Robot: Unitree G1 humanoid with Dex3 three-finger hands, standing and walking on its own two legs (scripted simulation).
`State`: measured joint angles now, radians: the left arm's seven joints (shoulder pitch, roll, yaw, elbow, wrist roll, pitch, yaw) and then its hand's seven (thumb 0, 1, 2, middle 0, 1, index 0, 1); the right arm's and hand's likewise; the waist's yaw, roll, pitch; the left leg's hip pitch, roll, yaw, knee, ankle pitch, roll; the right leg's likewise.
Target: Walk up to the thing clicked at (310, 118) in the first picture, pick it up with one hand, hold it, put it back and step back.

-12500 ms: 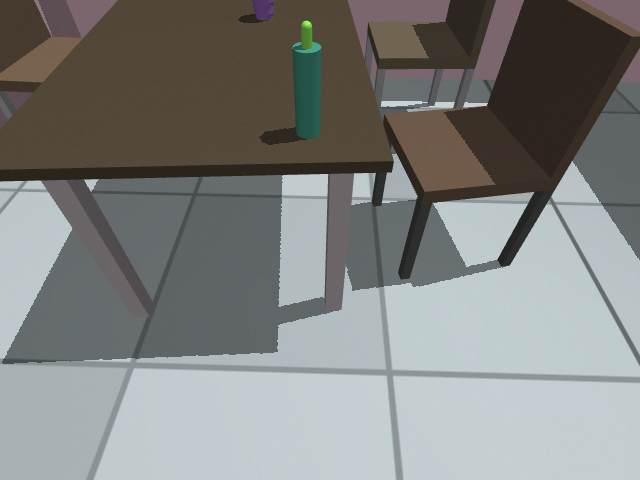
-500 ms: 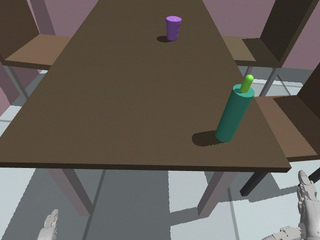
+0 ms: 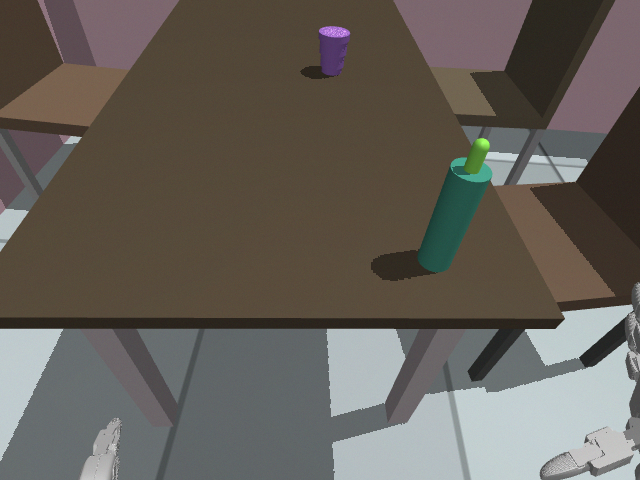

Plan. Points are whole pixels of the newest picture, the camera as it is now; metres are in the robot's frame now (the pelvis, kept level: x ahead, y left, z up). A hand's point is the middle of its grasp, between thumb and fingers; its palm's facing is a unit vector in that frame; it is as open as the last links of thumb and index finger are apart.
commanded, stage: rise first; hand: right
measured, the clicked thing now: (455, 208) +0.48 -0.22 +0.09
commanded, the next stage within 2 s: go down in 0.76 s
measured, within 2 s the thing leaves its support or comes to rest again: neither
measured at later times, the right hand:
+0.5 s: hand (600, 367) +0.20 -0.26 +0.14, palm faces +0.39 +0.82 -0.41, open 17.5 cm
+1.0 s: hand (610, 346) +0.21 -0.26 +0.16, palm faces +0.43 +0.81 -0.39, open 17.6 cm
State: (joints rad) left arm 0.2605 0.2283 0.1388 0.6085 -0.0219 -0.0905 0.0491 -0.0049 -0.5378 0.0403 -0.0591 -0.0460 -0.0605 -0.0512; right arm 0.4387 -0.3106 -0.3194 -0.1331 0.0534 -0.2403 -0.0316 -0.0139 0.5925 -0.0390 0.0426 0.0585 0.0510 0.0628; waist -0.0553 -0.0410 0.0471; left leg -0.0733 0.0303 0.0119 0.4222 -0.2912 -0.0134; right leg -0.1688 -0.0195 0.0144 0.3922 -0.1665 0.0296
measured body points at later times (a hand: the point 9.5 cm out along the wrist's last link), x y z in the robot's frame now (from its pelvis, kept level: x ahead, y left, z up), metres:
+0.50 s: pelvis +0.00 +0.00 +0.00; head +0.00 +0.02 +0.45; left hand +0.17 +0.26 -0.09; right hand +0.17 -0.30 +0.16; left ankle -0.04 +0.12 -0.74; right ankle +0.03 -0.14 -0.74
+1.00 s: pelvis +0.01 +0.00 +0.00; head +0.00 +0.02 +0.45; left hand +0.17 +0.28 -0.08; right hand +0.18 -0.30 +0.18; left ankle -0.04 +0.13 -0.74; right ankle +0.03 -0.14 -0.74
